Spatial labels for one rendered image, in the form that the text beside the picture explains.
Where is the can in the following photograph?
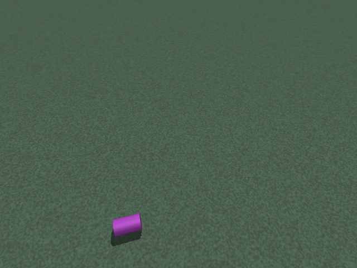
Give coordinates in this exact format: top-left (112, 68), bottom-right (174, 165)
top-left (113, 213), bottom-right (142, 237)

